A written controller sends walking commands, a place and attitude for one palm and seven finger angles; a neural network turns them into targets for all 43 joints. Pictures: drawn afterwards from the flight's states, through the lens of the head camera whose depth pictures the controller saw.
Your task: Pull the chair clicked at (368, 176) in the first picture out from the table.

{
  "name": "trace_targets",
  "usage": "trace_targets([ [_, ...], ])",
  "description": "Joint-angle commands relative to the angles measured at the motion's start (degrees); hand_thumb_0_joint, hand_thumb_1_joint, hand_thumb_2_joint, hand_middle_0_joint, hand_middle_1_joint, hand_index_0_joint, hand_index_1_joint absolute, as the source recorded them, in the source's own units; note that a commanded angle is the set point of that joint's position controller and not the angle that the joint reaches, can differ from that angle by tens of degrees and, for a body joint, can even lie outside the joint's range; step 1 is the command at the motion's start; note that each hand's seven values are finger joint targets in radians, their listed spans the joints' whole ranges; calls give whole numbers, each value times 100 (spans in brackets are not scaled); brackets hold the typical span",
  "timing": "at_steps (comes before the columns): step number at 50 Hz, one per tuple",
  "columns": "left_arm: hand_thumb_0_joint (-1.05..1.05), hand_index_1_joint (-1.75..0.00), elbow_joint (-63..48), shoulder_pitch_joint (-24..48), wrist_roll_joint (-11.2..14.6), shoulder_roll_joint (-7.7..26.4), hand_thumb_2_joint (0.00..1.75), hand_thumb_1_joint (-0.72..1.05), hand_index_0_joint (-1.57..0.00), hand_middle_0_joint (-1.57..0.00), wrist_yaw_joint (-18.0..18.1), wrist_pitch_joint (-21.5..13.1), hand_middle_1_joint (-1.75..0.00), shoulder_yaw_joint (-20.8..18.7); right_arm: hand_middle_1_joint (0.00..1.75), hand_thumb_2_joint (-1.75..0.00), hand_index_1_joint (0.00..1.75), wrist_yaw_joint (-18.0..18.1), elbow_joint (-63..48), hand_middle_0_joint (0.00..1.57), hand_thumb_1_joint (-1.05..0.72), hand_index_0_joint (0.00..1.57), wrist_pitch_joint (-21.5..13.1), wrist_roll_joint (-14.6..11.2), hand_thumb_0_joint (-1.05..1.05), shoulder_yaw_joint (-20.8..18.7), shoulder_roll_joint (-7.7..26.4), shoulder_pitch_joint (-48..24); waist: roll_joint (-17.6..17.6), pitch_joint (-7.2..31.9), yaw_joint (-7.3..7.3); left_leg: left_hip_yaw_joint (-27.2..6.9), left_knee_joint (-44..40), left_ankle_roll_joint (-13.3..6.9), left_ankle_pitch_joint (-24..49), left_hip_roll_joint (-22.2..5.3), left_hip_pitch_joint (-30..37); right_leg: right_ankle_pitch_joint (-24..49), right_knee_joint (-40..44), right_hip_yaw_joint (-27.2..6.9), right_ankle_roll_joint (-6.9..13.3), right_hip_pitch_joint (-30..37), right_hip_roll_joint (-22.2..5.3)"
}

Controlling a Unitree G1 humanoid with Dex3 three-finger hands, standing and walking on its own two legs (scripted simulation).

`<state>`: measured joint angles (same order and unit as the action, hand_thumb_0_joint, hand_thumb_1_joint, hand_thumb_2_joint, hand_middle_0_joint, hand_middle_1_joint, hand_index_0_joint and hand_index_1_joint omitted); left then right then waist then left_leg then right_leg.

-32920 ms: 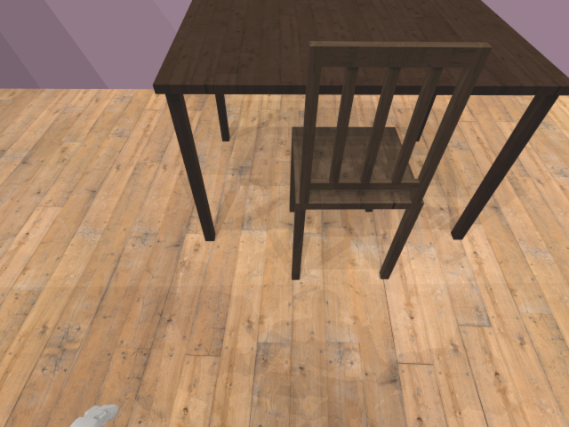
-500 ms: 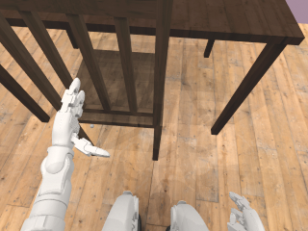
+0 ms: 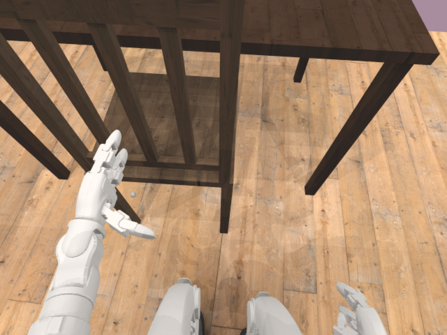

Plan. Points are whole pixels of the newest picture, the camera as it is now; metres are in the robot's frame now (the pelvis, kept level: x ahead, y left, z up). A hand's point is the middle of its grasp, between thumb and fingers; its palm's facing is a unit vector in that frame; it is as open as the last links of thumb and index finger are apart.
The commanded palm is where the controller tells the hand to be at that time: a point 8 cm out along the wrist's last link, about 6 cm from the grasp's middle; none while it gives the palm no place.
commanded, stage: push the fingers through the gap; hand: left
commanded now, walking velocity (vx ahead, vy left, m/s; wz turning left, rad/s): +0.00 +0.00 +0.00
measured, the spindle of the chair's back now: (133, 109) +0.50 +0.19 +0.07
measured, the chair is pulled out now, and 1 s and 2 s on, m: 0.00 0.00 0.00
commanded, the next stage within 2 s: hook a spindle and tug to test in 1.70 s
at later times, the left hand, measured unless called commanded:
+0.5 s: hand (130, 168) +0.39 +0.18 +0.03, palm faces -0.01 -1.00 -0.05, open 16.9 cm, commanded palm +0.37 +0.23 +0.03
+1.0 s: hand (139, 147) +0.44 +0.17 +0.03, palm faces -0.01 -1.00 -0.06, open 16.9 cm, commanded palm +0.42 +0.22 +0.03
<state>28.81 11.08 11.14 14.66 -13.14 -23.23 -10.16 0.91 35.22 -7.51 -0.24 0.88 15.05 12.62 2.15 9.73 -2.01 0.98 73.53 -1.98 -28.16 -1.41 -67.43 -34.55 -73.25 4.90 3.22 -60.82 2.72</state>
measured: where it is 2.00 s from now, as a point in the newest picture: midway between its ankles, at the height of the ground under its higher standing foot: outside the picture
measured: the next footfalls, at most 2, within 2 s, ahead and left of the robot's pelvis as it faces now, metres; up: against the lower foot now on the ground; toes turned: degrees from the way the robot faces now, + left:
none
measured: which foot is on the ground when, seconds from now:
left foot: down 0.00-1.00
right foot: down 0.00-1.00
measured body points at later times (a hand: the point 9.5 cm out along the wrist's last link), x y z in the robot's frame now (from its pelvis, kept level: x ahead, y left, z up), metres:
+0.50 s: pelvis +0.00 +0.00 +0.00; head +0.11 +0.02 +0.43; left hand +0.39 +0.24 +0.04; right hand +0.13 -0.25 -0.11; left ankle +0.06 +0.10 -0.62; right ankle +0.00 -0.09 -0.62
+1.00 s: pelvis +0.00 +0.00 +0.00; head +0.13 +0.01 +0.43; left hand +0.43 +0.23 +0.04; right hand +0.08 -0.26 -0.12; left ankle +0.06 +0.10 -0.62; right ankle +0.00 -0.09 -0.62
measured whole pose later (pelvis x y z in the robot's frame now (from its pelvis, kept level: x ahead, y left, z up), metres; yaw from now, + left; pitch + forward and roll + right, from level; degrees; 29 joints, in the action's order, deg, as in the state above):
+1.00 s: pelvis +0.00 +0.00 +0.00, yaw -1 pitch +25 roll -3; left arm 47.0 32.1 7.4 18.4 -10.7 -26.7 -16.1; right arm -0.4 38.4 -6.0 1.1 0.8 15.0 15.7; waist 2.4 9.6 -5.1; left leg 1.1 74.3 -2.3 -27.9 -1.8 -71.2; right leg -33.9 -73.7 4.6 2.9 -64.6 3.1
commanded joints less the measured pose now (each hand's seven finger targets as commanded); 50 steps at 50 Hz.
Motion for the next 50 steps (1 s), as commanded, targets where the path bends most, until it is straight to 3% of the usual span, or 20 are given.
trace_targets([
  [1, 0, -8, -2103, 1435, 148, 1047, 30, -50, -6, -6, 194, -746, -8, -474, 30, -90, 30, 56, -626, 20, -90, 20, -316, 9, 0, -360, 798, 198, 388, 2612, 0, -520, -781, 107, 1849, 144, 2754, 2062, 1128, -491, -163, 656, 67],
  [2, 0, -8, -2050, 1410, 117, 961, 30, -50, -6, -6, 265, -800, -8, -408, 30, -90, 30, 43, -595, 20, -90, 20, -326, 25, 0, -343, 776, 167, 343, 2420, -46, -514, -785, 99, 1713, 156, 2661, 1937, 1165, -499, -172, 595, 72],
  [4, 0, -8, -1736, 1375, 18, 1138, 30, -50, -6, -6, 379, -848, -8, -601, 30, -90, 30, 61, -508, 20, -90, 20, -336, 42, 0, -331, 802, 152, 74, 2194, -84, -480, -727, 62, 1473, 152, 2256, 1769, 1151, -555, -183, 576, 80],
  [5, 0, -8, -1480, 1224, -8, 1064, 30, -50, -6, -6, 386, -811, -8, -594, 30, -90, 30, 59, -501, 20, -90, 20, -322, 50, 0, -323, 771, 137, -15, 2053, -67, -442, -728, 60, 1350, 164, 2071, 1709, 1187, -600, -192, 632, 60],
  [8, 0, -8, -781, 1550, -33, 831, 30, -50, -6, -6, 211, -596, -8, -325, 30, -90, 30, 69, -453, 20, -90, 20, -283, -1, 0, -291, 787, 122, -131, 1628, -210, -384, -684, 44, 783, 170, 1567, 1145, 1348, -758, -211, 500, 5],
  [11, 0, -8, -799, 1733, 24, 830, 30, -50, -6, -6, -24, -412, -8, -221, 30, -90, 30, 102, -518, 20, -90, 20, -302, -58, 0, -301, 825, 201, 199, 2004, -125, -416, -771, 73, 978, 155, 1962, 1294, 1359, -716, -160, 565, 2],
  [12, 0, -8, -873, 1897, 73, 751, 30, -50, -6, -6, -85, -371, -8, -137, 30, -90, 30, 114, -531, 20, -90, 20, -314, -65, 0, -311, 832, 235, 44, 2126, -172, -437, -772, 54, 1112, 158, 2082, 1464, 1352, -672, -172, 637, 10],
  [16, 0, -8, -993, 2352, 129, 1058, 30, -50, -6, -6, -42, -439, -8, -458, 30, -90, 30, 134, -442, 20, -90, 20, -344, -37, 0, -324, 848, 321, 144, 2406, -146, -504, -729, 72, 1428, 146, 2300, 1741, 1240, -589, -171, 604, 40],
  [22, 0, -8, -374, 2547, -60, 1184, 30, -50, -6, -6, 209, -637, -8, -690, 30, -90, 30, 59, -315, 20, -90, 20, -294, 37, 0, -317, 844, 387, 171, 2219, -170, -482, -686, 93, 1358, 150, 2079, 1672, 1111, -536, -165, 379, 63],
  [23, 0, -8, -397, 2598, -108, 1086, 30, -50, -6, -6, 198, -632, -8, -561, 30, -90, 30, 33, -329, 20, -90, 20, -285, 41, 0, -320, 839, 402, 387, 2288, -163, -501, -722, 114, 1399, 148, 2246, 1669, 1100, -508, -148, 300, 64],
  [30, 0, -8, -479, 2874, -100, 1098, 30, -50, -6, -6, 154, -488, -8, -504, 30, -90, 30, -13, -343, 20, -90, 20, -162, 20, 0, -394, 922, 615, 370, 2723, -201, -633, -834, 168, 1893, 84, 2863, 1928, 1101, -357, -129, 241, 100],
  [31, 0, -8, -505, 2852, -78, 912, 30, -50, -6, -6, 169, -496, -8, -366, 30, -90, 30, -27, -353, 20, -90, 20, -160, 16, 0, -392, 897, 598, 425, 2680, -215, -641, -864, 176, 1884, 96, 2947, 1878, 1139, -338, -129, 201, 109],
  [35, 0, -8, 100, 3181, -160, 1118, 30, -50, -6, -6, 344, -593, -8, -604, 30, -90, 30, -12, -188, 20, -90, 20, -125, 47, 0, -372, 905, 626, -31, 2158, -323, -593, -805, 114, 1353, 115, 2285, 1532, 1174, -401, -167, 94, 117],
  [37, 0, -8, 363, 3419, -247, 1128, 30, -50, -6, -6, 411, -655, -8, -623, 30, -90, 30, -28, -151, 20, -90, 20, -109, 67, 0, -356, 893, 640, 103, 2028, -334, -559, -791, 108, 1152, 132, 2122, 1362, 1161, -431, -158, 14, 106],
  [39, 0, -8, 477, 3755, -326, 1216, 30, -50, -6, -6, 430, -725, -8, -630, 30, -90, 30, -40, -129, 20, -90, 20, -106, 85, 0, -357, 918, 674, 244, 2093, -381, -566, -759, 96, 1055, 128, 2144, 1233, 1139, -452, -146, -116, 105],
  [40, 0, -8, 483, 3803, -355, 1350, 30, -50, -6, -6, 427, -762, -8, -719, 30, -90, 30, -46, -129, 20, -90, 20, -99, 101, 0, -356, 923, 699, 390, 2283, -324, -566, -755, 111, 1149, 123, 2257, 1296, 1125, -468, -134, -73, 96],
  [42, 0, -8, 625, 3870, -344, 1381, 30, -50, -6, -6, 378, -773, -8, -746, 30, -90, 30, -58, -133, 20, -90, 20, -73, 114, 0, -352, 926, 764, 248, 2428, -358, -546, -703, 98, 1339, 131, 2245, 1533, 1107, -481, -138, 104, 104],
  [45, 0, -8, 510, 3991, -311, 1552, 30, -50, -6, -6, 293, -799, -8, -859, 30, -90, 30, -71, -163, 20, -90, 20, -58, 113, 0, -367, 940, 838, 434, 2912, -304, -545, -650, 115, 1711, 119, 2469, 1875, 1014, -486, -136, 252, 101],
  [49, 0, -8, 697, 4134, -256, 1347, 30, -50, -6, -6, 221, -714, -8, -717, 30, -90, 30, -90, -111, 20, -90, 20, -21, 93, 0, -374, 939, 933, 282, 2837, -454, -550, -623, 89, 1791, 101, 2456, 1968, 1048, -463, -167, 209, 124],
  [50, 0, -8, 855, 4036, -269, 1463, 30, -50, -6, -6, 236, -680, -8, -835, 30, -90, 30, -89, -85, 20, -90, 20, 4, 82, 0, -385, 954, 940, 238, 2693, -408, -527, -613, 92, 1698, 94, 2336, 1913, 1081, -490, -171, 186, 117],
])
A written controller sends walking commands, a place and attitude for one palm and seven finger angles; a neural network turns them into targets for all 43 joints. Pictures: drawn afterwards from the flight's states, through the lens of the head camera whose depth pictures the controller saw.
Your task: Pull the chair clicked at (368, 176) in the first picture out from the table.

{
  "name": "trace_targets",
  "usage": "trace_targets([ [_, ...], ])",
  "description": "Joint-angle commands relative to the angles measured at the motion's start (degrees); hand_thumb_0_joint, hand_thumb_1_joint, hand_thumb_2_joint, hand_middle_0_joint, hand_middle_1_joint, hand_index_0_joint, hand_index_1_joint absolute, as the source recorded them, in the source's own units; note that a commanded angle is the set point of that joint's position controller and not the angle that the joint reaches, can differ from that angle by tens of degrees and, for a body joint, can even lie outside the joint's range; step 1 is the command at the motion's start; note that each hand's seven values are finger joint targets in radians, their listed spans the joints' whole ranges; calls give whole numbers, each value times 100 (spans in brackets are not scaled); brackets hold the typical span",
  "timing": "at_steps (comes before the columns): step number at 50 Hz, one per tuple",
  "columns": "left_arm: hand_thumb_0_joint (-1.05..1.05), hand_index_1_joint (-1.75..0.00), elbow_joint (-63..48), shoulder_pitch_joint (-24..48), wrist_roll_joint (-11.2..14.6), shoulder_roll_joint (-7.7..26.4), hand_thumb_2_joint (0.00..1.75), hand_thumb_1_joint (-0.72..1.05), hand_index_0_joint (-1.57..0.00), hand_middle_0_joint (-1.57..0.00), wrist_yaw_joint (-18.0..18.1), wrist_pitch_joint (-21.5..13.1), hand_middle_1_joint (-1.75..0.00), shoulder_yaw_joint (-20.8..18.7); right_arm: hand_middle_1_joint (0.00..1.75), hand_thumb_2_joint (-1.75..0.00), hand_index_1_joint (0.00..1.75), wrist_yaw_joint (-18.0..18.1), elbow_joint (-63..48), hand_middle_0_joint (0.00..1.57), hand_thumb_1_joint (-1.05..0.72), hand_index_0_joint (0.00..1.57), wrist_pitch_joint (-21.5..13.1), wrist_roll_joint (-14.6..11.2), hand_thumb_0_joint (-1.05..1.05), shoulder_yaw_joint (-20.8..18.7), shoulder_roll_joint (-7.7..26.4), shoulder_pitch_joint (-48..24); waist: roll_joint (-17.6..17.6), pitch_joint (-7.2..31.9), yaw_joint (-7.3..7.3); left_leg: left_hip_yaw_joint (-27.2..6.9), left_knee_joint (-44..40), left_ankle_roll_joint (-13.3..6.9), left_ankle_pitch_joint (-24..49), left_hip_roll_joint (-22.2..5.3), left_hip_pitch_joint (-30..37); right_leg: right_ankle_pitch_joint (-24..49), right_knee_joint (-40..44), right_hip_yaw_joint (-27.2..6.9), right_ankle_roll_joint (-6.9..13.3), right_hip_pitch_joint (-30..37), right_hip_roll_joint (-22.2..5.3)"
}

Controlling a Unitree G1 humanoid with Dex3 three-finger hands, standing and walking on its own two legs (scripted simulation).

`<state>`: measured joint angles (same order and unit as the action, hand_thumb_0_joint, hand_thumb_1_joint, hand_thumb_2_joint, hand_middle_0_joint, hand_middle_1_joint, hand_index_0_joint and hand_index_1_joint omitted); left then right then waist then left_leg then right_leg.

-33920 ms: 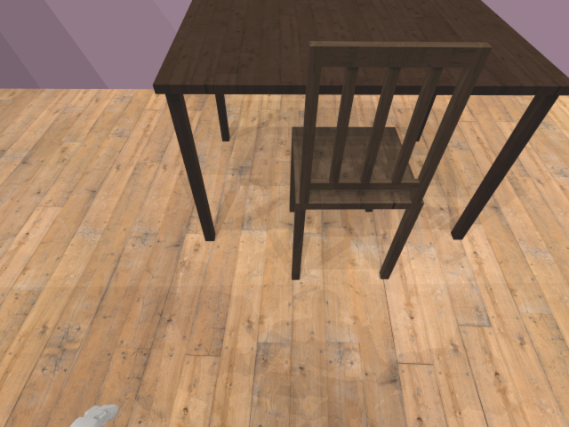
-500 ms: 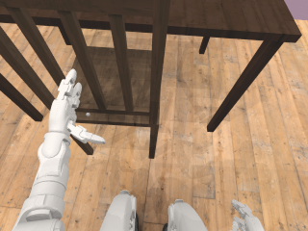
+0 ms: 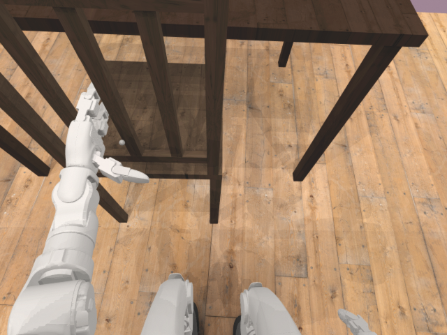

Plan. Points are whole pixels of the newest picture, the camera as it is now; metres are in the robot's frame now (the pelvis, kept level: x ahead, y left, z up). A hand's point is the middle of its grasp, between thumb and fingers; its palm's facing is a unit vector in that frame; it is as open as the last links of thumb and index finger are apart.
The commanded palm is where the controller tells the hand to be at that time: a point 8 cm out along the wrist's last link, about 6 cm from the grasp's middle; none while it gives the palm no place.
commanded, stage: push the fingers through the gap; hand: left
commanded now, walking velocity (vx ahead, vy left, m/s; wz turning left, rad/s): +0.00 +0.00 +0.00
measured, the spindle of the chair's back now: (112, 101) +0.50 +0.19 +0.07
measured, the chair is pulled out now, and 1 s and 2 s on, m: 0.00 0.00 0.01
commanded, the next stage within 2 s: hook a spindle and tug to test in 0.70 s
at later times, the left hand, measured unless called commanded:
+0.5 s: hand (127, 127) +0.47 +0.17 +0.03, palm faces +0.00 -1.00 -0.06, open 16.9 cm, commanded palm +0.45 +0.22 +0.03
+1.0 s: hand (128, 132) +0.46 +0.17 +0.04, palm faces +0.01 -1.00 -0.05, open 16.5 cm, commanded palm +0.44 +0.21 +0.03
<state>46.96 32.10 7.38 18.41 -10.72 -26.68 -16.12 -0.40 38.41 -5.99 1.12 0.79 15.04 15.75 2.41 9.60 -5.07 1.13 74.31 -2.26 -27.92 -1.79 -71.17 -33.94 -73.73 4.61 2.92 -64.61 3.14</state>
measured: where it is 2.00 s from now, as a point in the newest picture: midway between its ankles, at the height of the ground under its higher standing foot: outside the picture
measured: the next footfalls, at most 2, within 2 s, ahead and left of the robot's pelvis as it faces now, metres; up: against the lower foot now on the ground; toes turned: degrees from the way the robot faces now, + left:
none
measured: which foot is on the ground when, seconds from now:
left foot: down 0.00-1.00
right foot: down 0.00-1.00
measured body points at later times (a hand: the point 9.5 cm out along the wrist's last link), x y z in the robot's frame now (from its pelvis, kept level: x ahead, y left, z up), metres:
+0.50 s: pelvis +0.00 +0.00 +0.00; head +0.14 +0.01 +0.42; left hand +0.47 +0.23 +0.04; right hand +0.05 -0.27 -0.13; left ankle +0.06 +0.10 -0.61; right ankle +0.01 -0.09 -0.61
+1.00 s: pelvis +0.00 +0.00 +0.00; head +0.13 +0.01 +0.43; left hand +0.45 +0.22 +0.04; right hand +0.07 -0.26 -0.12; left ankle +0.06 +0.10 -0.61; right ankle +0.01 -0.09 -0.61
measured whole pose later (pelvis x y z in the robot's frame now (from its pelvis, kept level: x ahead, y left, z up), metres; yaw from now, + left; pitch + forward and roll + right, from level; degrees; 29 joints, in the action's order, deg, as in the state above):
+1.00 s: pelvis +0.00 +0.00 +0.00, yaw +0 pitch +25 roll -3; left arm 56.0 38.5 5.4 19.4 -10.0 -28.5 -17.8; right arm -1.7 38.3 -2.9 1.2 0.9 15.1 16.8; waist 2.3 10.0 -6.4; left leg 0.9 74.3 -2.2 -27.8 -2.0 -71.8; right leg -33.6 -73.5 4.6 3.0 -65.3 3.5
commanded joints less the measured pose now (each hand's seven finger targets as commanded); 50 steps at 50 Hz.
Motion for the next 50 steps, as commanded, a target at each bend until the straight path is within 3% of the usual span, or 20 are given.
trace_targets([
  [1, 0, -8, -891, 2086, 97, 996, 30, -50, -6, -6, -6, -319, -8, -139, 30, -90, 30, 41, -386, 20, -90, 20, -132, -56, 0, -366, 947, 634, 135, 2615, -180, -536, -680, 101, 1623, 142, 2604, 1844, 1137, -469, -152, 562, 70],
  [4, 0, -8, -503, 2376, 43, 1158, 30, -50, -6, -6, 9, -323, -8, -251, 30, -90, 30, 41, -318, 20, -90, 20, -111, -58, 0, -345, 963, 694, 144, 2315, -218, -499, -636, 72, 1369, 153, 2288, 1637, 1147, -517, -144, 469, 74],
  [8, 0, -8, -435, 2669, 13, 1469, 30, -50, -6, -6, -3, -486, -8, -479, 30, -90, 30, 35, -321, 20, -90, 20, -81, -27, 0, -337, 952, 721, 118, 2527, -193, -432, -511, 50, 1400, 172, 2102, 1748, 1142, -662, -155, 716, 51],
  [11, 0, -8, -374, 2885, -51, 1493, 30, -50, -6, -6, -34, -578, -8, -455, 30, -90, 30, 6, -293, 20, -90, 20, -72, -7, 0, -334, 968, 790, 443, 2747, -187, -489, -500, 73, 1588, 152, 2394, 1812, 1039, -578, -123, 531, 75],
  [15, 0, -8, -194, 3199, -86, 1496, 30, -50, -6, -6, -83, -533, -8, -409, 30, -90, 30, -10, -255, 20, -90, 20, -29, -2, 0, -350, 1012, 887, 442, 2922, -310, -541, -452, 65, 1709, 127, 2531, 1880, 968, -502, -134, 378, 81],
  [16, 0, -8, -126, 3043, -74, 1429, 30, -50, -6, -6, -101, -484, -8, -406, 30, -90, 30, -30, -277, 20, -90, 20, -13, -12, 0, -357, 995, 902, 504, 2947, -258, -528, -466, 74, 1720, 139, 2538, 1893, 1001, -513, -130, 448, 88],
  [18, 0, -8, -93, 2745, -52, 1672, 30, -50, -6, -6, -115, -398, -8, -623, 30, -90, 30, -35, -320, 20, -90, 20, 39, -13, 0, -368, 1041, 938, 316, 3024, -179, -493, -466, 60, 1791, 138, 2414, 2040, 1024, -548, -136, 704, 84],
  [21, 0, -8, -260, 2750, -35, 1501, 30, -50, -6, -6, -103, -352, -8, -501, 30, -90, 30, -64, -356, 20, -90, 20, 100, -29, 0, -350, 993, 928, 409, 3006, -197, -506, -519, 62, 1889, 131, 2535, 2123, 1029, -502, -140, 664, 90],
  [23, 0, -8, -476, 2631, -27, 1578, 30, -50, -6, -6, -52, -362, -8, -581, 30, -90, 30, -78, -395, 20, -90, 20, 130, -32, 0, -372, 998, 942, 346, 3073, -152, -501, -555, 63, 1972, 129, 2617, 2201, 1057, -498, -142, 772, 101],
  [24, 0, -8, -592, 2633, -6, 1409, 30, -50, -6, -6, -45, -387, -8, -448, 30, -90, 30, -88, -420, 20, -90, 20, 124, -35, 0, -373, 982, 933, 424, 3097, -197, -509, -567, 61, 2063, 131, 2751, 2256, 1055, -480, -139, 704, 116],
  [25, 0, -8, -547, 2504, -3, 1430, 30, -50, -6, -6, -22, -385, -8, -501, 30, -90, 30, -93, -402, 20, -90, 20, 134, -40, 0, -373, 972, 924, 351, 3015, -156, -496, -577, 71, 2024, 129, 2697, 2245, 1093, -487, -143, 739, 114],
  [28, 0, -8, -228, 2675, -25, 1467, 30, -50, -6, -6, 7, -396, -8, -505, 30, -90, 30, -71, -305, 20, -90, 20, 157, -48, 0, -351, 945, 919, -22, 2489, -307, -417, -522, 20, 1536, 141, 2044, 1994, 1186, -632, -196, 823, 98],
  [29, 0, -8, -245, 2763, -49, 1598, 30, -50, -6, -6, 25, -453, -8, -597, 30, -90, 30, -59, -282, 20, -90, 20, 146, -44, 0, -339, 966, 939, 79, 2480, -268, -428, -536, 22, 1524, 141, 2052, 1946, 1148, -634, -172, 776, 102],
  [32, 0, -8, -395, 2967, -99, 1447, 30, -50, -6, -6, 32, -571, -8, -428, 30, -90, 30, -78, -298, 20, -90, 20, 120, -22, 0, -337, 938, 887, 575, 2615, -232, -452, -589, 66, 1531, 152, 2423, 1803, 1143, -582, -135, 574, 97],
  [35, 0, -8, -494, 2866, -97, 1380, 30, -50, -6, -6, 12, -646, -8, -350, 30, -90, 30, -82, -308, 20, -90, 20, 111, -6, 0, -366, 968, 908, 580, 2874, -240, -545, -624, 93, 1788, 124, 2840, 1914, 1100, -473, -114, 448, 119],
  [40, 0, -8, -127, 2723, -62, 1270, 30, -50, -6, -6, -9, -486, -8, -320, 30, -90, 30, -78, -280, 20, -90, 20, 164, -29, 0, -370, 993, 900, 290, 2657, -295, -559, -636, 84, 1639, 116, 2662, 1802, 1113, -420, -136, 361, 113],
  [44, 0, -30, -379, 2620, -64, 1333, 30, -50, -13, -13, 46, -495, -30, -384, 30, -90, 30, -82, -386, 20, -90, 20, 177, -35, 0, -386, 1006, 882, 353, 2825, -209, -558, -696, 96, 1713, 126, 2806, 1840, 1106, -418, -114, 465, 119],
  [45, 0, -35, -339, 2654, -61, 1176, 30, -50, -15, -15, 68, -503, -35, -266, 30, -90, 30, -85, -384, 20, -90, 20, 191, -40, 0, -370, 967, 831, 384, 2672, -240, -563, -713, 100, 1630, 129, 2788, 1752, 1149, -408, -119, 361, 118],
  [48, 0, -52, -291, 2876, -115, 1294, 30, -50, -20, -20, 135, -599, -52, -321, 30, -90, 30, -88, -353, 20, -90, 20, 188, -23, 0, -353, 960, 812, 258, 2506, -277, -540, -673, 73, 1358, 140, 2488, 1559, 1164, -475, -128, 411, 116],
  [50, 0, -63, -148, 3069, -161, 1154, 30, -50, -24, -24, 152, -648, -63, -193, 30, -90, 30, -77, -335, 20, -90, 20, 172, -20, 0, -346, 935, 778, 340, 2416, -344, -527, -635, 68, 1241, 150, 2439, 1449, 1148, -491, -132, 246, 103],
])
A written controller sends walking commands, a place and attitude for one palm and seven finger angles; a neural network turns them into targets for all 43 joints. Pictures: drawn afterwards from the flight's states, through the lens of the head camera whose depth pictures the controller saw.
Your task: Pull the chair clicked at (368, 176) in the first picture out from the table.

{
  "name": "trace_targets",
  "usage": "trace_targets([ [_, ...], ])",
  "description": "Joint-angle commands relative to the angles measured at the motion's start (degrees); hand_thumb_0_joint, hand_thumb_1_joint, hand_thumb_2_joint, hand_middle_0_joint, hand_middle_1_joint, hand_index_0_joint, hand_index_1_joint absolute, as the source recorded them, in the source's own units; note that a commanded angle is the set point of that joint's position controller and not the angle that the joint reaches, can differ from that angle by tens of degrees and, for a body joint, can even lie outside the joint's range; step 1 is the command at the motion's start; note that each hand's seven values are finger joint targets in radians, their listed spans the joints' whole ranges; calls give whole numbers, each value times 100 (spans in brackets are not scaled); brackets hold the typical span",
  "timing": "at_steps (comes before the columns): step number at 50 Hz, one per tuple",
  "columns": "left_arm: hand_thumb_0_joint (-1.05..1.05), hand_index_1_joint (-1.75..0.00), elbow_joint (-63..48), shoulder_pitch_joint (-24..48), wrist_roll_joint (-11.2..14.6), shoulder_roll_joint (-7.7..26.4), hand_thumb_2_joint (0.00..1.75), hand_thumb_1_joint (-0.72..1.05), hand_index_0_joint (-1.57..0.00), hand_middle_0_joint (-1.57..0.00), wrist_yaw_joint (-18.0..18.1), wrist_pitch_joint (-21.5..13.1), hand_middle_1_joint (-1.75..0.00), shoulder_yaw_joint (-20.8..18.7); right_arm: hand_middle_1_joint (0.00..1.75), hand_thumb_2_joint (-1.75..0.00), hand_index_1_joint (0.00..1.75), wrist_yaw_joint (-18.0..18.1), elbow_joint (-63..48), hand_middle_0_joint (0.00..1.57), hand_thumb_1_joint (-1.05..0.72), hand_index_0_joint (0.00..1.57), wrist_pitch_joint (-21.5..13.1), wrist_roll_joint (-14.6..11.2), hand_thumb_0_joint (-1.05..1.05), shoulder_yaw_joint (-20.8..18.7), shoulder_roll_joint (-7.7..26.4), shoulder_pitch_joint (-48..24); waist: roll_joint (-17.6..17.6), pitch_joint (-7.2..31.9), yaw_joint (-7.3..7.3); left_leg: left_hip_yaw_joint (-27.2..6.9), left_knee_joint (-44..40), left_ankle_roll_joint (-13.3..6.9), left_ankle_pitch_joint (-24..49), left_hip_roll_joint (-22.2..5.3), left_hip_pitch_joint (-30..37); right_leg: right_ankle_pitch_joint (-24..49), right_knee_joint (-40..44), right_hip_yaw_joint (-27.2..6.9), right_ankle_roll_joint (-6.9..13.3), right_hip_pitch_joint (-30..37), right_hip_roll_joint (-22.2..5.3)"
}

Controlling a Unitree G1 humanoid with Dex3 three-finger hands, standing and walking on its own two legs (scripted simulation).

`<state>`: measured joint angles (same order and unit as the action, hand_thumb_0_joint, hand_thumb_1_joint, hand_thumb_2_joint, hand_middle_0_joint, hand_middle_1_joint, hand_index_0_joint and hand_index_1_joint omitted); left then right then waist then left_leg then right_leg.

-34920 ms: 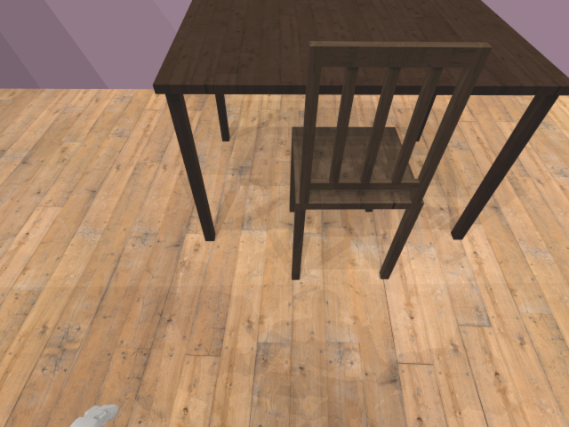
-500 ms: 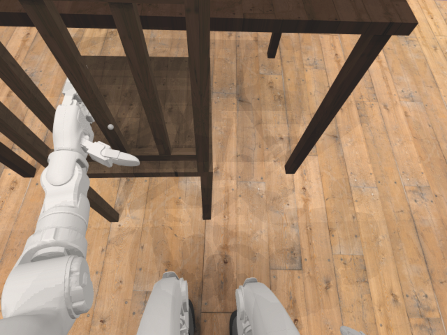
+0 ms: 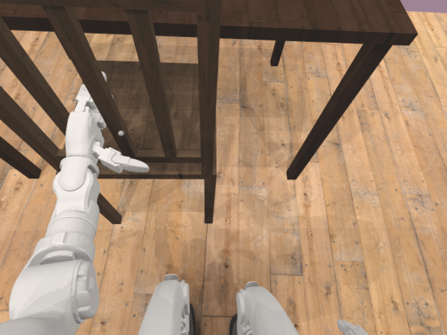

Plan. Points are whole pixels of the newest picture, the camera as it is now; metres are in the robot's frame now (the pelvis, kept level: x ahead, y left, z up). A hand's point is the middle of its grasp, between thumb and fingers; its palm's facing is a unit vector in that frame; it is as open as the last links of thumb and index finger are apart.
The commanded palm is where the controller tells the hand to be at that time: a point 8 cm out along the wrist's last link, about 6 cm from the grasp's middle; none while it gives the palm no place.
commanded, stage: hook a spindle and tug to test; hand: left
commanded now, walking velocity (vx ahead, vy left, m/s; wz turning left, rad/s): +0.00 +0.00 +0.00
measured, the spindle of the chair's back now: (104, 102) +0.50 +0.19 +0.07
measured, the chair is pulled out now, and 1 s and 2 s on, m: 0.00 0.01 0.08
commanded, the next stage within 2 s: step backward, pulling the chair out in 1.30 s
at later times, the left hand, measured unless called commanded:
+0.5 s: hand (120, 131) +0.47 +0.18 +0.03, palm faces +0.03 -1.00 -0.05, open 8.8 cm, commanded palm +0.44 +0.21 +0.03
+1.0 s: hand (122, 135) +0.46 +0.17 +0.03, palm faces +0.04 -1.00 -0.04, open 5.7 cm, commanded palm +0.42 +0.21 +0.03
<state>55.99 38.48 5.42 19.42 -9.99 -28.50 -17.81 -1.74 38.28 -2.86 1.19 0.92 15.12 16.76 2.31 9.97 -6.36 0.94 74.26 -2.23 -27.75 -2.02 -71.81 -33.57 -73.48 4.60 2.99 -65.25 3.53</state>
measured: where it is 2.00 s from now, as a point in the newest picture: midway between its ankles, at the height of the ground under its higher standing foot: outside the picture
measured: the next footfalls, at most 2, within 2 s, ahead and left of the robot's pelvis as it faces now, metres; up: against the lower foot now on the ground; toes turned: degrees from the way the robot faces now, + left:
none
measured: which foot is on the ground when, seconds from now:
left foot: down 0.00-1.00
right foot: down 0.00-1.00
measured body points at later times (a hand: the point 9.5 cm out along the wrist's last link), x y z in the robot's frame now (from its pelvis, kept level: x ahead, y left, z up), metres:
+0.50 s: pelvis +0.00 +0.00 +0.00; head +0.14 +0.02 +0.43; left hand +0.46 +0.23 +0.04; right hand +0.06 -0.26 -0.12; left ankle +0.06 +0.10 -0.61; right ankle +0.01 -0.09 -0.61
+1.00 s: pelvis +0.02 +0.00 +0.01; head +0.14 +0.01 +0.44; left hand +0.45 +0.22 +0.04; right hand +0.09 -0.26 -0.11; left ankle +0.06 +0.10 -0.61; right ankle +0.01 -0.09 -0.61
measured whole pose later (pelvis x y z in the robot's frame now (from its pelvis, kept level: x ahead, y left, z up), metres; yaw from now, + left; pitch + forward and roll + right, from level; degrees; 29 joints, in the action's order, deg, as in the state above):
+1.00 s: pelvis +0.02 +0.00 +0.01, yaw -1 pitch +25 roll -3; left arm 48.1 31.1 6.9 17.5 -7.8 -27.3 -16.9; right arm -2.6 37.3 -1.5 1.0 0.3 14.4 16.8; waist 2.1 10.3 -6.5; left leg 1.5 72.6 -2.1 -29.0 -2.3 -68.9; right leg -34.2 -71.4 3.6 2.9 -62.6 4.0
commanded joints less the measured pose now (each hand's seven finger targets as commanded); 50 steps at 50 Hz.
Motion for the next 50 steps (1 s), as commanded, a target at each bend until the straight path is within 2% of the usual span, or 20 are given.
trace_targets([
  [1, 0, -68, -955, 2542, 36, 1118, 30, -50, -25, -25, 93, -483, -68, -92, 30, -90, 30, 59, -279, 20, -90, 20, -144, -13, 0, -354, 940, 709, 305, 2325, -237, -515, -619, 60, 1142, 168, 2422, 1337, 1138, -498, -142, 318, 64],
  [3, 0, -79, -986, 2414, 17, 1337, 30, -50, -29, -29, 82, -507, -79, -262, 30, -90, 30, 68, -318, 20, -90, 20, -142, -2, 0, -370, 969, 724, 302, 2576, -155, -479, -562, 54, 1247, 181, 2397, 1460, 1110, -560, -138, 512, 57],
  [5, 0, -90, -1001, 2500, 20, 1297, 30, -50, -32, -32, 40, -525, -90, -223, 30, -90, 30, 69, -319, 20, -90, 20, -156, 8, 0, -360, 963, 737, 467, 2736, -153, -512, -568, 70, 1346, 175, 2567, 1514, 1054, -516, -127, 430, 56],
  [7, 0, -101, -1116, 2335, 46, 1403, 35, -39, -36, -36, -10, -500, -101, -288, 30, -90, 30, 56, -348, 20, -90, 20, -138, -3, 0, -357, 974, 746, 571, 2880, -74, -509, -573, 83, 1552, 167, 2668, 1710, 1029, -509, -108, 570, 60],
  [9, 0, -112, -1214, 2161, 98, 1233, 40, -28, -39, -39, -61, -433, -112, -188, 30, -90, 30, 45, -403, 20, -90, 20, -129, -16, 0, -372, 977, 759, 549, 3067, -92, -535, -597, 85, 1750, 155, 2893, 1852, 1009, -461, -110, 547, 78],
  [10, 0, -118, -1141, 2084, 117, 1104, 42, -22, -41, -41, -78, -376, -118, -106, 30, -90, 30, 45, -395, 20, -90, 20, -111, -32, 0, -372, 957, 749, 427, 2929, -119, -537, -608, 89, 1766, 149, 2849, 1888, 1040, -430, -118, 541, 76],
  [13, 0, -134, -977, 2152, 149, 1222, 49, -5, -46, -46, -70, -225, -134, -201, 30, -90, 30, 56, -348, 20, -90, 20, -73, -56, 0, -370, 964, 779, 124, 2603, -180, -474, -573, 38, 1397, 162, 2341, 1684, 1151, -542, -165, 687, 68],
  [15, 0, -145, -1083, 2243, 133, 1246, 54, 6, -50, -50, -32, -265, -145, -219, 30, -90, 30, 65, -357, 20, -90, 20, -89, -56, 0, -361, 953, 760, 390, 2601, -124, -483, -623, 62, 1359, 170, 2465, 1573, 1138, -515, -142, 569, 65],
  [20, 0, -145, -1450, 2241, 121, 1072, 66, 34, -50, -50, 64, -452, -145, -88, 30, -90, 30, 42, -320, 20, -90, 20, -137, -15, 0, -384, 935, 789, 569, 2866, -116, -561, -637, 107, 1810, 147, 2994, 1855, 1060, -407, -111, 459, 89],
  [24, 0, -145, -1323, 2183, 68, 1039, 76, 56, -50, -50, 72, -451, -145, -20, 30, -90, 30, 28, -296, 20, -90, 20, -127, -15, 0, -396, 959, 803, 357, 2759, -186, -560, -631, 90, 1705, 137, 2896, 1783, 1055, -408, -119, 396, 98],
  [25, 0, -145, -1382, 2243, 67, 1022, 78, 62, -50, -50, 63, -470, -145, 12, 30, -90, 30, 27, -303, 20, -90, 20, -127, -19, 0, -383, 939, 755, 551, 2732, -150, -564, -663, 110, 1664, 141, 2915, 1728, 1072, -410, -112, 375, 85],
  [26, 0, -145, -1411, 2216, 60, 1145, 80, 68, -50, -50, 90, -477, -145, -98, 30, -90, 30, 28, -293, 20, -90, 20, -121, -3, 0, -401, 966, 796, 480, 2837, -123, -579, -674, 109, 1729, 139, 2980, 1779, 1070, -403, -106, 454, 88],
  [30, 0, -145, -1445, 2266, 37, 967, 90, 90, -50, -50, 90, -469, -145, 77, 30, -90, 30, 20, -278, 20, -90, 20, -104, -3, 0, -397, 956, 794, 615, 2795, -170, -619, -678, 135, 1906, 120, 3175, 1857, 1052, -351, -97, 281, 89],
  [33, 0, -145, -1562, 2047, 32, 944, 90, 90, -50, -50, 108, -461, -145, 73, 30, -90, 30, -5, -325, 20, -90, 20, -85, -5, 0, -429, 955, 801, 545, 2910, -115, -596, -697, 141, 2037, 130, 3248, 1995, 1075, -351, -91, 471, 94],
  [36, 0, -145, -1783, 1738, 90, 658, 90, 90, -50, -50, 85, -444, -145, 261, 30, -90, 30, -27, -378, 20, -90, 20, -68, -20, 0, -436, 918, 746, 615, 3023, -95, -594, -721, 161, 2302, 119, 3494, 2155, 1097, -318, -89, 472, 95],
  [37, 0, -145, -1732, 1567, 81, 847, 90, 90, -50, -50, 103, -421, -145, 110, 30, -90, 30, -23, -379, 20, -90, 20, -49, -25, 0, -452, 944, 764, 436, 2952, -39, -591, -736, 160, 2253, 115, 3389, 2169, 1107, -336, -89, 571, 107],
  [41, 0, -145, -1862, 1356, 51, 796, 90, 90, -50, -50, 131, -432, -145, 166, 30, -90, 30, -41, -430, 20, -90, 20, -32, -38, 0, -428, 895, 670, 413, 2787, -36, -509, -746, 126, 2088, 142, 3174, 2186, 1147, -399, -112, 702, 103],
  [45, 0, -145, -2109, 887, 66, 893, 90, 90, -50, -50, 100, -450, -145, 69, 30, -90, 30, -39, -518, 20, -90, 20, -26, -43, 0, -425, 875, 624, 552, 2949, 108, -467, -738, 149, 2440, 142, 3252, 2554, 1074, -422, -99, 908, 85],
  [47, 0, -145, -2011, 796, 121, 743, 90, 90, -50, -50, 71, -397, -145, 157, 30, -90, 30, -47, -504, 20, -90, 20, -9, -59, 0, -420, 853, 591, 373, 2639, 38, -438, -749, 133, 2298, 141, 3082, 2522, 1139, -426, -123, 903, 91],
  [50, 0, -145, -2198, 720, 131, 710, 90, 90, -50, -50, 57, -385, -145, 204, 30, -90, 30, -40, -557, 20, -90, 20, -18, -67, 0, -422, 847, 555, 470, 2732, 59, -422, -746, 134, 2369, 148, 3151, 2583, 1112, -443, -122, 919, 80],
])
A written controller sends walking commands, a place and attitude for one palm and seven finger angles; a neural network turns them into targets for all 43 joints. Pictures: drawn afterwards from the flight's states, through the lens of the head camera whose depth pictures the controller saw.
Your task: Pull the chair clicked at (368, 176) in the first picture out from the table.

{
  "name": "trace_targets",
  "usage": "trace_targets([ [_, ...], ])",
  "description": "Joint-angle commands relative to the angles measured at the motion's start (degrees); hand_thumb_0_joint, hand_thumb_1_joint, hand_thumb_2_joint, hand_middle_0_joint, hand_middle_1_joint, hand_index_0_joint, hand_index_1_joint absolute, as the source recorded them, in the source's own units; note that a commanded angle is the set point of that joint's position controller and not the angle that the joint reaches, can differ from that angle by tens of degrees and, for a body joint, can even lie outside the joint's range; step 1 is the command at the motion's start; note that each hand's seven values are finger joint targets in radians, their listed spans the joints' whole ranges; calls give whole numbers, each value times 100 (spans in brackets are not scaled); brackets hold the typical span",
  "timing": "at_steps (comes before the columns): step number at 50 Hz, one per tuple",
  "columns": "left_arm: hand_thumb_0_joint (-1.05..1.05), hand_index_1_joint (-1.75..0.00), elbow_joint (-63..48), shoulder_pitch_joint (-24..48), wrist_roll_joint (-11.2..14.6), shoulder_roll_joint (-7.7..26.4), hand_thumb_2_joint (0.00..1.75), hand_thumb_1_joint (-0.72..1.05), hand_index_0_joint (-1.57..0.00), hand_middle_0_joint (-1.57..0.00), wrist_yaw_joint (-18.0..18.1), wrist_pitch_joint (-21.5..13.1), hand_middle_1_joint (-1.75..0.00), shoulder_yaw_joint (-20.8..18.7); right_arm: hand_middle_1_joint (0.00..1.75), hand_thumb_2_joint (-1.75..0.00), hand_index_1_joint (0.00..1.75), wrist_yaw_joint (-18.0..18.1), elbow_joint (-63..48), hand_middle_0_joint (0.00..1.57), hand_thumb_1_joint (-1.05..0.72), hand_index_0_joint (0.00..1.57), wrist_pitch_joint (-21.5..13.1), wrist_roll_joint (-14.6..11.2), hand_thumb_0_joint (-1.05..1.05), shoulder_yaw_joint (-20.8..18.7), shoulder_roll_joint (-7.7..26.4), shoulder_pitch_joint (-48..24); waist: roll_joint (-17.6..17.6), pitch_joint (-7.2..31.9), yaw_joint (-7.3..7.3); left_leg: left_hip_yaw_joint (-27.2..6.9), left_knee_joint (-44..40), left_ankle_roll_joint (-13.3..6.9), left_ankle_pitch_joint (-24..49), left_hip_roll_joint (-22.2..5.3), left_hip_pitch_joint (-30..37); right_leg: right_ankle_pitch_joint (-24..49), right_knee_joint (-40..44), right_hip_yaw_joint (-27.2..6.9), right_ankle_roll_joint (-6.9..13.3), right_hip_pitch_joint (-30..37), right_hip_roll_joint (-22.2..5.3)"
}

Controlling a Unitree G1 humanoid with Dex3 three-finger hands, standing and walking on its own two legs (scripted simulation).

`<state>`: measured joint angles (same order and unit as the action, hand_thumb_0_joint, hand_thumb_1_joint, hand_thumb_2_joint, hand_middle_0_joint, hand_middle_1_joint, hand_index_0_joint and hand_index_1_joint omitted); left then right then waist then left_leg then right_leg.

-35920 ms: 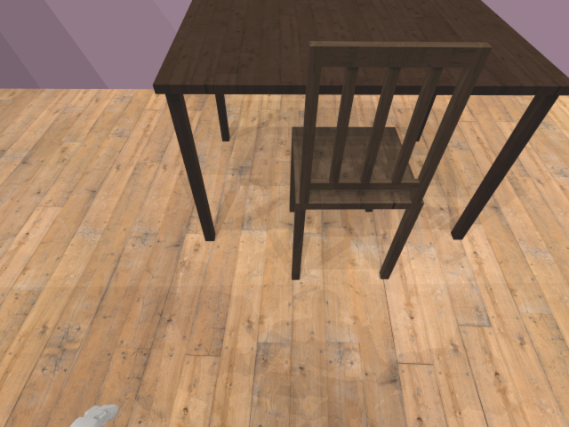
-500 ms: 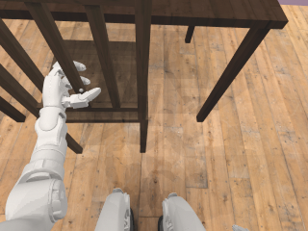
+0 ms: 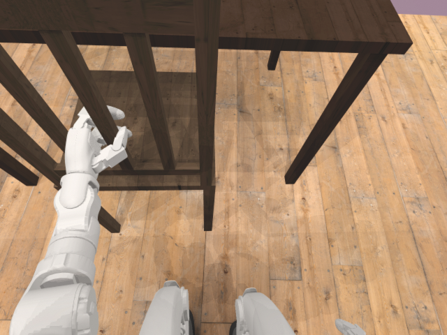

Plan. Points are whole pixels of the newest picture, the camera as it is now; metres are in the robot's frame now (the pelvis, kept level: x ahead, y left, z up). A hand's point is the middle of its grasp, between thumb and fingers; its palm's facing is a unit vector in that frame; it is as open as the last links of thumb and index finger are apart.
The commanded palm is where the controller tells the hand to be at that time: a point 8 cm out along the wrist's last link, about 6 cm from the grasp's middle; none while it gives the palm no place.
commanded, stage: hook a spindle and tug to test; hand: left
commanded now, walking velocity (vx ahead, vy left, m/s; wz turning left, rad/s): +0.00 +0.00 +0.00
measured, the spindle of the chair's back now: (102, 118) +0.47 +0.20 +0.07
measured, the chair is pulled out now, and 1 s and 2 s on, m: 0.01 0.08 0.17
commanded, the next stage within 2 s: step backward, pulling the chair out in 0.30 s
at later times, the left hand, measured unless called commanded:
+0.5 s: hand (119, 152) +0.42 +0.17 +0.03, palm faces +0.09 -0.99 -0.13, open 5.8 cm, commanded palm +0.39 +0.22 +0.03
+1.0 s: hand (134, 175) +0.37 +0.14 +0.05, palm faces +0.00 -0.99 -0.14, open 5.4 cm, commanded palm +0.35 +0.19 +0.05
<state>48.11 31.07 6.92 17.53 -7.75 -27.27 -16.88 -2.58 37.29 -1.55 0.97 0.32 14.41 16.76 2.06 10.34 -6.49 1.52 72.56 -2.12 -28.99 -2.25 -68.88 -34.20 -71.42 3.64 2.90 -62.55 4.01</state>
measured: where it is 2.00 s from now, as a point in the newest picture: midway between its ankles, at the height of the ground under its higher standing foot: outside the picture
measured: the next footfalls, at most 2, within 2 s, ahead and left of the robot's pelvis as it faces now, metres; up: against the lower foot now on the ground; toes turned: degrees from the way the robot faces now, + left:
none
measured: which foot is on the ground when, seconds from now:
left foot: down 0.00-1.00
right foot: down 0.00-1.00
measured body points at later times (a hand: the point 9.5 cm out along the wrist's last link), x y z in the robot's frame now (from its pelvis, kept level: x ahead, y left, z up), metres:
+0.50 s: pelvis +0.00 +0.00 +0.03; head +0.13 +0.00 +0.46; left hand +0.41 +0.22 +0.04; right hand +0.10 -0.25 -0.10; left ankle +0.04 +0.10 -0.62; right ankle -0.01 -0.09 -0.62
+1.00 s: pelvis -0.01 +0.02 +0.10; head +0.09 +0.01 +0.54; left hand +0.37 +0.19 +0.06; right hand +0.05 -0.25 -0.04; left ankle +0.04 +0.10 -0.62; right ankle -0.01 -0.09 -0.62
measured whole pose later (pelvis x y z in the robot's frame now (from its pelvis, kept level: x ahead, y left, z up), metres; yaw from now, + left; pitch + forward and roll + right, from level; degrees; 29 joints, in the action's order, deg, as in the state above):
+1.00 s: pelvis -0.01 +0.02 +0.10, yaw -2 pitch +10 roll +0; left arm 55.5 28.1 5.7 11.8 4.2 -12.2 -3.8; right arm 5.5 38.9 7.9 -1.8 -0.6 13.9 13.5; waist 1.2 -1.9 -4.8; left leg 6.5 36.8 -3.8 -13.2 -0.2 -34.1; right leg -17.9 -38.4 -2.3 0.5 -30.9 2.6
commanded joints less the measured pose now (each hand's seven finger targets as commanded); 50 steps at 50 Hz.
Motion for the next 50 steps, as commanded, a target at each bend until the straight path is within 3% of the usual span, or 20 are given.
trace_targets([
  [1, 0, -145, -1414, 1421, -4, 984, 90, 90, -50, -50, -153, -498, -145, 1, 30, -90, 30, 53, -440, 20, -90, 20, -147, -38, 0, -373, 928, 569, 449, 2701, 103, -478, -566, 122, 2492, 172, 2807, 2688, 900, -352, -120, 731, 29],
  [8, 0, -145, -1656, 1028, 63, 786, 90, 90, -50, -50, -198, -425, -145, 152, 30, -90, 30, 62, -514, 20, -90, 20, -163, -60, 0, -375, 886, 506, 293, 2745, 127, -425, -549, 96, 2627, 196, 2738, 3014, 890, -404, -153, 969, 6],
  [11, 0, -145, -1612, 764, 93, 896, 90, 90, -50, -50, -207, -377, -145, 4, 30, -90, 30, 75, -521, 20, -90, 20, -163, -68, 0, -386, 905, 484, 207, 2692, 183, -413, -540, 97, 2575, 200, 2629, 3005, 896, -422, -160, 1009, -3],
  [15, 0, -145, -1822, 1005, 82, 810, 90, 90, -50, -50, -204, -395, -145, 118, 30, -90, 30, 95, -525, 20, -90, 20, -206, -72, 0, -367, 859, 440, 461, 2700, 173, -414, -539, 117, 2596, 203, 2757, 2958, 870, -420, -148, 918, -9],
  [18, 0, -145, -1691, 1001, 82, 755, 90, 90, -50, -50, -173, -367, -145, 162, 30, -90, 30, 106, -501, 20, -90, 20, -222, -70, 0, -380, 887, 424, 189, 2516, 107, -439, -534, 104, 2430, 192, 2662, 2795, 902, -399, -156, 807, 1],
  [20, 0, -145, -1993, 1547, 56, 681, 90, 90, -50, -50, -140, -428, -145, 334, 30, -90, 30, 123, -482, 20, -90, 20, -266, -70, 0, -368, 860, 419, 419, 2760, 37, -459, -518, 105, 2504, 193, 2845, 2828, 878, -414, -157, 774, -15],
  [21, 0, -145, -2405, 2133, -602, 2638, 90, 90, -50, -50, 656, 375, -145, -337, 30, -90, 30, 341, -794, 20, -90, 20, 255, -386, 0, -400, 970, 629, 767, 3748, 407, -358, -1519, 33, 2369, 37, 4414, 2786, 2001, -1097, -135, 2884, -458],
  [22, 0, -145, -2574, 1955, -566, 1762, 90, 90, -50, -50, 949, 845, -145, 278, 30, -90, 30, 494, -971, 20, -90, 20, 402, -439, 0, -325, 775, 583, 1077, 3310, 239, -331, -1827, -7, 2584, 140, 4698, 3456, 2350, -888, -156, 3017, -426],
  [23, 0, -145, -2575, 1555, -525, 1306, 90, 90, -50, -50, 1080, 1134, -145, 517, 30, -90, 30, 583, -1004, 20, -90, 20, 467, -451, 0, -300, 745, 596, 809, 3059, 181, -352, -1922, -47, 2780, 134, 4687, 3888, 2442, -761, -256, 3003, -423],
  [24, 0, -145, -2227, 1240, -550, 1252, 90, 90, -50, -50, 1174, 1415, -145, 530, 30, -90, 30, 652, -992, 20, -90, 20, 549, -456, 0, -314, 841, 501, 589, 2894, 170, -384, -1984, -53, 2941, 74, 4560, 3964, 2442, -747, -297, 2911, -439],
  [25, 0, -145, -1612, 788, -593, 982, 90, 90, -50, -50, 1247, 1664, -145, 762, 30, -90, 30, 711, -892, 20, -90, 20, 675, -449, 0, -280, 846, 478, 290, 2380, 134, -437, -2162, -48, 2969, 4, 4385, 3970, 2526, -674, -338, 2892, -445],
  [27, 0, -145, -941, 923, -625, 748, 90, 90, -50, -50, 1376, 1910, -145, 1045, 30, -90, 30, 776, -739, 20, -90, 20, 861, -449, 0, -230, 859, 462, -114, 1761, 47, -540, -2479, -66, 2666, -103, 4116, 3946, 2802, -745, -556, 2985, -528],
  [29, 0, -145, -742, 1476, -653, 986, 90, 90, -50, -50, 1500, 1896, -145, 916, 30, -90, 30, 848, -653, 20, -90, 20, 934, -429, 0, -228, 895, 472, -79, 1660, 56, -455, -2692, -64, 2998, -125, 4339, 4309, 3052, -744, -630, 3216, -546],
  [32, 0, -145, -377, 1765, -601, 762, 90, 90, -50, -50, 1543, 1683, -145, 1097, 30, -90, 30, 876, -513, 20, -90, 20, 995, -389, 0, -218, 857, 479, 617, 1733, 105, -445, -2909, -36, 4015, -234, 5047, 4683, 3277, -722, -655, 3375, -543],
  [34, 0, -145, -273, 1761, -600, 729, 90, 90, -50, -50, 1550, 1593, -145, 1114, 30, -90, 30, 883, -434, 20, -90, 20, 1006, -377, 0, -272, 884, 497, 932, 1855, 167, -535, -2999, -35, 4687, -332, 5603, 4514, 3359, -679, -590, 3291, -457],
  [36, 0, -145, -210, 1760, -533, 459, 90, 90, -50, -50, 1495, 1521, -145, 1342, 30, -90, 30, 876, -388, 20, -90, 20, 1004, -354, 0, -279, 841, 412, 1190, 1796, 199, -709, -3200, -22, 5033, -465, 5904, 3909, 3410, -579, -475, 3186, -360],
  [38, 0, -145, -160, 1675, -480, 367, 90, 90, -50, -50, 1455, 1452, -145, 1393, 30, -90, 30, 874, -349, 20, -90, 20, 978, -343, 0, -307, 836, 303, 1245, 1720, 232, -856, -3429, -36, 4982, -563, 6057, 3226, 3457, -530, -393, 3091, -267],
  [46, 0, -145, -340, 1214, -377, 249, 90, 90, -50, -50, 1280, 1338, -145, 1457, 30, -90, 30, 858, -322, 20, -90, 20, 843, -272, 0, -401, 877, -5, 988, 1641, 340, -1143, -4156, -186, 5022, -955, 6404, 1740, 3338, -541, -270, 3194, -116],
  [49, 0, -145, -376, 1370, -388, 491, 90, 90, -50, -50, 1273, 1288, -145, 1250, 30, -90, 30, 876, -249, 20, -90, 20, 747, -254, 0, -444, 912, -100, 907, 1537, 357, -1122, -4295, -272, 4573, -1044, 6308, 1514, 3362, -603, -252, 3250, -151],
  [50, 0, -145, -320, 1410, -386, 364, 90, 90, -50, -50, 1263, 1287, -145, 1375, 30, -90, 30, 879, -208, 20, -90, 20, 726, -259, 0, -428, 894, -97, 852, 1449, 327, -1092, -4313, -271, 4408, -1059, 6197, 1554, 3405, -611, -253, 3315, -181],
])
